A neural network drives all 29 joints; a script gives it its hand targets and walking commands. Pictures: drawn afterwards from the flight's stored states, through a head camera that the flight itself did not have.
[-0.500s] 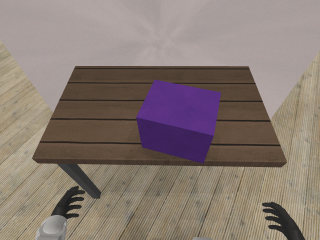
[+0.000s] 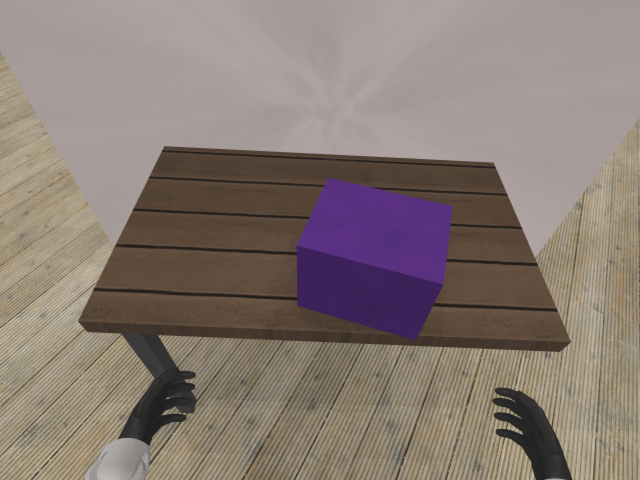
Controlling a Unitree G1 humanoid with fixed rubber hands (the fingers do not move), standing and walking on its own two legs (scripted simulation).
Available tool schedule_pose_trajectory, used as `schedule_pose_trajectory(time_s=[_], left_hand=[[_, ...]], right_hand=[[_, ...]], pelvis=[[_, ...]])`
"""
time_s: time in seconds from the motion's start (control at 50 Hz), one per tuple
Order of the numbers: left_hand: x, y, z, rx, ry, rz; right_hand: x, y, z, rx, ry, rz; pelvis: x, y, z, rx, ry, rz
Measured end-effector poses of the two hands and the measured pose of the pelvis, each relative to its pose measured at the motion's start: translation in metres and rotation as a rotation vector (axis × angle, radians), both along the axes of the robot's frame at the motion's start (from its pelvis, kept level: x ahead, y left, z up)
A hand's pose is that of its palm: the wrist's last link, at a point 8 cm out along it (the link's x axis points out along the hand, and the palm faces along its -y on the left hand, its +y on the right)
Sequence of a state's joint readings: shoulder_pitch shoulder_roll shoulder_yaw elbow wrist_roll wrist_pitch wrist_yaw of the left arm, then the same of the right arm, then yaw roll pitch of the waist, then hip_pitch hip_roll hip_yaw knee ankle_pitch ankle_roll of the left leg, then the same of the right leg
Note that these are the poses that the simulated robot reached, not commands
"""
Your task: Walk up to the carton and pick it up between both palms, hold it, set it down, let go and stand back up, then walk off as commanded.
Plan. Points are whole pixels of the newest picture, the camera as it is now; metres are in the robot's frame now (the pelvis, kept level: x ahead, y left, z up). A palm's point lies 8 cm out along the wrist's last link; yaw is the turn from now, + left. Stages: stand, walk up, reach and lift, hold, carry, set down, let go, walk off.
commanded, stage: reach and lift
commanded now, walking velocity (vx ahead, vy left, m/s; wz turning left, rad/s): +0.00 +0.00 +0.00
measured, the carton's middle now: (371, 258) +0.49 -0.07 -0.07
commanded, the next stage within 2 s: none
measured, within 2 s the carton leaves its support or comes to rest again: neither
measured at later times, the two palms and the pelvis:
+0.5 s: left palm (153, 412) +0.20 +0.23 -0.03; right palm (525, 439) +0.18 -0.22 -0.02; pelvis +0.00 -0.01 +0.00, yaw +0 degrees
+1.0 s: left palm (172, 352) +0.27 +0.22 -0.01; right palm (505, 388) +0.23 -0.21 -0.01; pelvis +0.03 +0.00 +0.00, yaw +0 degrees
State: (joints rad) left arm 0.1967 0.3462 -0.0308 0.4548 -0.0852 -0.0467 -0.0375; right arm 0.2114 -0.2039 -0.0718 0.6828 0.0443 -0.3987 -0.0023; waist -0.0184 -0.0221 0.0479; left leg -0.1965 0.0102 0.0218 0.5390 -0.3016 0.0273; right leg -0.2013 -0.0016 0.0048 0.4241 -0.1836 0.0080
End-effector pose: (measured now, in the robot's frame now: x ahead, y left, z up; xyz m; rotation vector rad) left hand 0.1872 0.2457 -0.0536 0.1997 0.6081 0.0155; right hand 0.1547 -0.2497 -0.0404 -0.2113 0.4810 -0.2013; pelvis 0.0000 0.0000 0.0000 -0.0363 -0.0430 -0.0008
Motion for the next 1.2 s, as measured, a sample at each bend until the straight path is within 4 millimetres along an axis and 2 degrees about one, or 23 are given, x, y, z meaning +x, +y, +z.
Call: schedule_pose_trajectory(time_s=[0.2, 0.3, 0.54, 0.7, 0.82, 0.98, 1.12, 1.2], left_hand=[[0.006, -0.011, 0.014, -0.043, -0.105, -0.007], [0.01, -0.015, 0.019, -0.081, -0.147, -0.022], [0.017, -0.017, 0.028, -0.128, -0.244, -0.046], [0.024, -0.018, 0.031, -0.152, -0.274, -0.038], [0.045, -0.025, 0.038, -0.174, -0.31, -0.051], [0.082, -0.028, 0.047, -0.185, -0.327, -0.058], [0.095, -0.027, 0.04, -0.191, -0.276, -0.055], [0.102, -0.028, 0.044, -0.195, -0.287, -0.062]], right_hand=[[0.011, 0.0, 0.012, 0.031, -0.092, -0.055], [0.02, 0.007, 0.019, 0.055, -0.143, -0.094], [0.023, 0.029, 0.021, 0.117, -0.187, -0.157], [0.03, 0.032, 0.024, 0.119, -0.2, -0.152], [0.038, 0.033, 0.022, 0.122, -0.176, -0.151], [0.072, 0.039, 0.034, 0.127, -0.214, -0.129], [0.092, 0.042, 0.036, 0.133, -0.218, -0.136], [0.098, 0.043, 0.039, 0.141, -0.231, -0.136]], pelvis=[[-0.001, -0.006, 0.001, 0.008, -0.005, 0.0], [0.0, -0.008, 0.001, 0.01, -0.004, 0.0], [0.003, -0.007, 0.001, 0.009, 0.0, 0.0], [0.007, -0.006, 0.001, 0.008, 0.006, 0.0], [0.012, -0.005, 0.001, 0.007, 0.013, 0.0], [0.024, -0.004, 0.001, 0.005, 0.029, 0.0], [0.033, -0.002, 0.001, 0.002, 0.042, 0.0], [0.035, -0.001, 0.001, 0.001, 0.045, 0.0]])
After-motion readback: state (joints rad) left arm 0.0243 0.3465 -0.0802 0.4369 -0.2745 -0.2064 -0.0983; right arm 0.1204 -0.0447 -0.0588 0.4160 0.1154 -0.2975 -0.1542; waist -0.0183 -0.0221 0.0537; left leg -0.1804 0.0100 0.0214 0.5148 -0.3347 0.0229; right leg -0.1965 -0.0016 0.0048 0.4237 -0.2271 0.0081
